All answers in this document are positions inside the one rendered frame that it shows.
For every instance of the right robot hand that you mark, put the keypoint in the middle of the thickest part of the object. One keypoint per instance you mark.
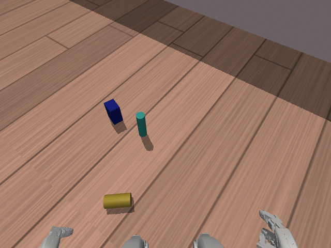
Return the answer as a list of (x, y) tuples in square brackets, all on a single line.
[(281, 238)]

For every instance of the left robot hand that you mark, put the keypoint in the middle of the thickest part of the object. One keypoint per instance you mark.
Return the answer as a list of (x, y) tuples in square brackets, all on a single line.
[(55, 234)]

